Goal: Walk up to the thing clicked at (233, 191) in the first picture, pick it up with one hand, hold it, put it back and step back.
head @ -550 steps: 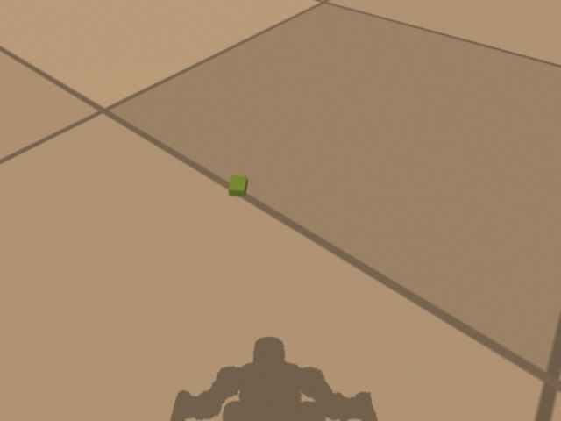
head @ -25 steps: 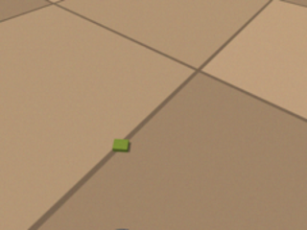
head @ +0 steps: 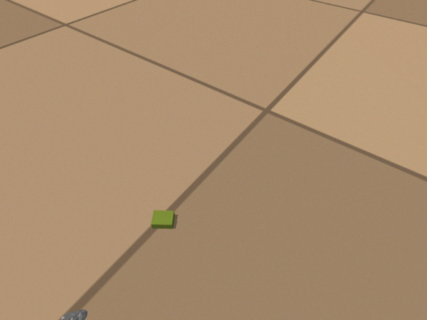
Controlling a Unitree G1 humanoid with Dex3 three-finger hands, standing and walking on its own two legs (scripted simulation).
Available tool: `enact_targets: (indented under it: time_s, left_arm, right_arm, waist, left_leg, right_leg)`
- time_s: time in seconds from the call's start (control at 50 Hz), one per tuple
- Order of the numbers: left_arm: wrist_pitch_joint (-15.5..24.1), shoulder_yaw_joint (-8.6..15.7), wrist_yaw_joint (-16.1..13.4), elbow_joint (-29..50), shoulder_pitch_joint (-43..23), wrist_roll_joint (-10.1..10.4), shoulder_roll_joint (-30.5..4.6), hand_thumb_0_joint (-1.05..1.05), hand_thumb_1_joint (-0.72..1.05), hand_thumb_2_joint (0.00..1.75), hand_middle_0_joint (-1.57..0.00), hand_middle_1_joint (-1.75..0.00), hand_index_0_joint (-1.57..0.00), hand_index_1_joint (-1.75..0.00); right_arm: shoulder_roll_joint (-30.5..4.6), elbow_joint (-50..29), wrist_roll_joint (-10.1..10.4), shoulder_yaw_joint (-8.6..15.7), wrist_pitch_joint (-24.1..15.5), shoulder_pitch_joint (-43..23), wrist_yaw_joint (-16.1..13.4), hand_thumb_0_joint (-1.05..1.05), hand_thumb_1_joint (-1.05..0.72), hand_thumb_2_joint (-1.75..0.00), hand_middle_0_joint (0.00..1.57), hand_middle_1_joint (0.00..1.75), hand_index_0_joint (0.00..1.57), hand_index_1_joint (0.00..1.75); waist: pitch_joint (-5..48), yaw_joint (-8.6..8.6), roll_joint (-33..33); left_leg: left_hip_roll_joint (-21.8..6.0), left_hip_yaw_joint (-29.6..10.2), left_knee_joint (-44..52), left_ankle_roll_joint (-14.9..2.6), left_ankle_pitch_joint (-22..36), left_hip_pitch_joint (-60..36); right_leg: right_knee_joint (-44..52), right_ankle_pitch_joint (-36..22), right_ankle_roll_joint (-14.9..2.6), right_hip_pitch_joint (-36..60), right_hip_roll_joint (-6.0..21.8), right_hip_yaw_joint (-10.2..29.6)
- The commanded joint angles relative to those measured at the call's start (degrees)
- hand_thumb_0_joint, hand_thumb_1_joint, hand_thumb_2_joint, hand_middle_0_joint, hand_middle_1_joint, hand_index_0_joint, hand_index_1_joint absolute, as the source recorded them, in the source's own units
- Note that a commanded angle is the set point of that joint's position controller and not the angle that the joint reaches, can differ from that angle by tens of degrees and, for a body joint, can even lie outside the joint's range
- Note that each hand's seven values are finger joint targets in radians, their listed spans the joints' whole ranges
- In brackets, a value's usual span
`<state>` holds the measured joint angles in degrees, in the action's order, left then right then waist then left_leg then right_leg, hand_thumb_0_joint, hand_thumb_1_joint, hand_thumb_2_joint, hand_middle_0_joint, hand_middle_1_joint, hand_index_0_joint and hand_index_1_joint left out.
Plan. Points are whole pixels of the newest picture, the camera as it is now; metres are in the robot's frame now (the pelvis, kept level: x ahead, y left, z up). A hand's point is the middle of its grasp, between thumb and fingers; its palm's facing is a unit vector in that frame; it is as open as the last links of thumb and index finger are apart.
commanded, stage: walk up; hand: left
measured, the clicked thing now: (163, 219) +0.72 +0.26 -0.75
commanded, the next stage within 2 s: stand in 0.26 s
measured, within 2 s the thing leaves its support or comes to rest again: neither
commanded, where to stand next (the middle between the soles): +0.33 +0.02 m, yaw -2 degrees
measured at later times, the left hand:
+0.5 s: hand out of the picture +0.07 +0.25 -0.15, palm faces -0.01 -0.94 -0.34, open 7.4 cm
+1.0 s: hand out of the picture +0.07 +0.24 -0.14, palm faces -0.03 -0.94 -0.34, open 7.4 cm
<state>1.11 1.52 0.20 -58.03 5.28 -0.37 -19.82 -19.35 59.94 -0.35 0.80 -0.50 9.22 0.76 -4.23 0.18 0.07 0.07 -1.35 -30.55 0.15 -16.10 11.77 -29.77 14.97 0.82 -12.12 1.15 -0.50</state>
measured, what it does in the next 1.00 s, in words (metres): stands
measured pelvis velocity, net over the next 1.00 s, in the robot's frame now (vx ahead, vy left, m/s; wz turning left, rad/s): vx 0.00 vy -0.01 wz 0.01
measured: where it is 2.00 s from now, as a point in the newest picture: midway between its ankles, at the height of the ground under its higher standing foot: outside the picture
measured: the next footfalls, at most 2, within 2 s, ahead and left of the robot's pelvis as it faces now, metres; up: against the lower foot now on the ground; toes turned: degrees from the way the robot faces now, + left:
left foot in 1.52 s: +0.14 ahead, +0.15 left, +0.00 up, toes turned +3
right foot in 2.00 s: +0.32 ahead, -0.13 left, +0.00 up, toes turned -5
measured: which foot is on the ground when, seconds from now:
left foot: down 0.00-1.00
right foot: down 0.00-1.00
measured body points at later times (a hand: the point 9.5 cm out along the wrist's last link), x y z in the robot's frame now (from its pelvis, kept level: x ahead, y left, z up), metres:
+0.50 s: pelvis +0.00 +0.00 +0.01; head +0.01 +0.00 +0.46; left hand +0.07 +0.30 -0.12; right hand +0.11 -0.29 -0.12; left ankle +0.01 +0.12 -0.73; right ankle +0.01 -0.13 -0.73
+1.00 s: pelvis +0.00 -0.01 +0.01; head +0.01 -0.01 +0.46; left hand +0.07 +0.29 -0.12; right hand +0.06 -0.31 -0.12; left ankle +0.01 +0.12 -0.73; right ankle +0.01 -0.13 -0.73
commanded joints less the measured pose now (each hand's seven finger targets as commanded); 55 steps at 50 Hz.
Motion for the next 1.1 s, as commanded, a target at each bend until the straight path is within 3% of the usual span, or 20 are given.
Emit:
enact_targets:
  time_s: [0.0, 0.16, 0.22, 0.24, 0.32, 0.38, 0.72, 0.8, 0.84, 1.08]
  left_arm:
    - [1.58, 3.20, -0.81, 2.31, -1.74, 0.65, -12.52, 0.00, 0.90, 0.90, -0.20, -0.30, -0.20, -0.30]
    - [1.03, 2.71, -0.60, 0.20, -4.52, 0.23, -12.06, 0.00, 0.90, 0.90, -0.20, -0.30, -0.20, -0.30]
    - [1.14, 2.65, -0.51, -0.45, -4.61, 0.09, -12.05, 0.00, 0.90, 0.90, -0.20, -0.30, -0.20, -0.30]
    - [0.94, 1.52, -0.39, -1.77, -4.38, -0.09, -11.08, 0.00, 0.90, 0.90, -0.20, -0.30, -0.20, -0.30]
    - [1.17, 1.15, -0.35, -2.77, -3.47, -0.17, -11.21, 0.00, 0.90, 0.90, -0.20, -0.30, -0.20, -0.30]
    - [1.31, 1.08, -0.46, -3.39, -3.96, -0.22, -12.16, 0.00, 0.90, 0.90, -0.20, -0.30, -0.20, -0.30]
    - [1.46, 0.33, -0.69, -4.70, -2.00, -0.14, -13.19, 0.00, 0.90, 0.90, -0.20, -0.30, -0.20, -0.30]
    - [1.48, 0.31, -0.59, -4.77, -1.18, -0.07, -12.79, 0.00, 0.90, 0.90, -0.20, -0.30, -0.20, -0.30]
    - [1.34, 0.43, -0.58, -4.68, -1.71, -0.04, -13.03, 0.00, 0.90, 0.90, -0.20, -0.30, -0.20, -0.30]
    - [1.10, 0.48, -0.50, -4.02, -1.96, -0.08, -12.97, 0.00, 0.90, 0.90, -0.20, -0.30, -0.20, -0.30]
  right_arm:
    - [-13.04, -2.54, -0.06, 2.61, -2.26, -3.18, -1.35, 0.00, -0.90, -0.90, 0.20, 0.30, 0.20, 0.30]
    - [-11.76, -1.23, -0.33, 2.30, -1.73, -6.53, -1.25, 0.00, -0.90, -0.90, 0.20, 0.30, 0.20, 0.30]
    - [-11.47, -0.85, -0.41, 2.23, -1.68, -7.05, -1.15, 0.00, -0.90, -0.90, 0.20, 0.30, 0.20, 0.30]
    - [-12.30, -0.66, -0.28, 2.21, -1.92, -6.77, -1.11, 0.00, -0.90, -0.90, 0.20, 0.30, 0.20, 0.30]
    - [-12.67, -0.27, -0.19, 2.29, -2.11, -8.17, -0.96, 0.00, -0.90, -0.90, 0.20, 0.30, 0.20, 0.30]
    - [-12.32, 0.01, -0.06, 2.18, -1.98, -7.50, -0.92, 0.00, -0.90, -0.90, 0.20, 0.30, 0.20, 0.30]
    - [-12.15, 1.86, -0.12, 1.60, -1.11, -6.50, -0.56, 0.00, -0.90, -0.90, 0.20, 0.30, 0.20, 0.30]
    - [-12.53, 2.04, -0.04, 1.50, -1.34, -6.14, -0.54, 0.00, -0.90, -0.90, 0.20, 0.30, 0.20, 0.30]
    - [-12.40, 2.15, -0.16, 1.43, -1.19, -6.15, -0.58, 0.00, -0.90, -0.90, 0.20, 0.30, 0.20, 0.30]
    - [-12.72, 2.24, -0.17, 1.10, -1.32, -4.84, -0.92, 0.00, -0.90, -0.90, 0.20, 0.30, 0.20, 0.30]
  waist:
    - [9.50, -1.42, 1.30]
    - [5.83, -1.17, 2.11]
    - [5.86, -1.08, 1.64]
    - [6.31, -0.19, 2.37]
    - [6.82, -0.72, 2.21]
    - [7.12, -0.06, 0.72]
    - [4.56, 0.02, -1.07]
    - [5.15, -0.23, -0.32]
    - [4.36, -0.33, 0.17]
    - [5.89, -0.09, 0.30]
  left_leg:
    - [-6.76, -5.81, 6.80, -2.53, 20.88, -1.29]
    - [-6.85, -6.43, 11.60, -1.94, 11.51, 0.81]
    - [-6.54, -6.18, 11.94, -1.67, 11.03, -0.03]
    - [-7.39, -6.58, 14.06, -1.55, 11.02, -1.91]
    - [-7.32, -6.17, 14.01, -1.47, 13.91, -4.37]
    - [-7.32, -5.85, 14.19, -1.40, 15.15, -5.39]
    - [-6.55, -5.23, 15.14, -1.12, 7.57, -3.60]
    - [-6.74, -5.43, 15.34, -1.02, 9.13, -3.78]
    - [-6.63, -5.40, 15.42, -0.94, 7.15, -2.89]
    - [-7.06, -5.21, 14.96, -0.74, 11.24, -3.57]
  right_leg:
    - [4.53, -16.29, -3.04, 8.36, 5.19, 4.95]
    - [8.82, -10.12, -2.23, 7.99, 5.23, 4.84]
    - [10.12, -10.08, -2.05, 7.70, 5.29, 5.07]
    - [10.60, -10.02, -1.90, 7.61, 5.42, 5.18]
    - [12.07, -11.77, -1.45, 7.50, 5.69, 4.90]
    - [12.61, -12.92, -1.42, 7.89, 5.97, 4.95]
    - [15.36, -6.54, -1.69, 5.76, 6.51, 5.83]
    - [14.93, -8.09, -1.69, 6.43, 6.39, 5.68]
    - [15.26, -5.29, -1.73, 6.03, 6.36, 5.83]
    - [14.06, -10.87, -2.02, 7.43, 6.49, 5.54]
